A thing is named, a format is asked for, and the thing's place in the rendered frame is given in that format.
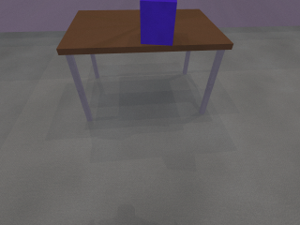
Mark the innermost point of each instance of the carton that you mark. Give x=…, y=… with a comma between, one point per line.
x=157, y=21

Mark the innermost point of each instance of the table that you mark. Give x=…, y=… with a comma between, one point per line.
x=119, y=31

